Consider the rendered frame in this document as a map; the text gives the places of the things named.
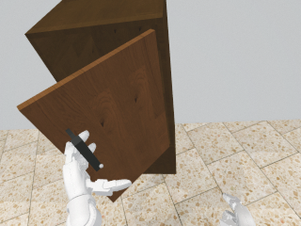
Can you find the handle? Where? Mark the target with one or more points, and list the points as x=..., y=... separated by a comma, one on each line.
x=84, y=150

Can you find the robot left hand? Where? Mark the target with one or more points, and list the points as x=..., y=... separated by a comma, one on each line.
x=74, y=174

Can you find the robot right hand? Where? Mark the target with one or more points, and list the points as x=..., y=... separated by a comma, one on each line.
x=241, y=215

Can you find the robot left forearm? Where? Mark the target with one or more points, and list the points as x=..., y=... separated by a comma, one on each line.
x=83, y=212

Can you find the cupboard door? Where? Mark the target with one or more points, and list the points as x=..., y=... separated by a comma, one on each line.
x=119, y=100

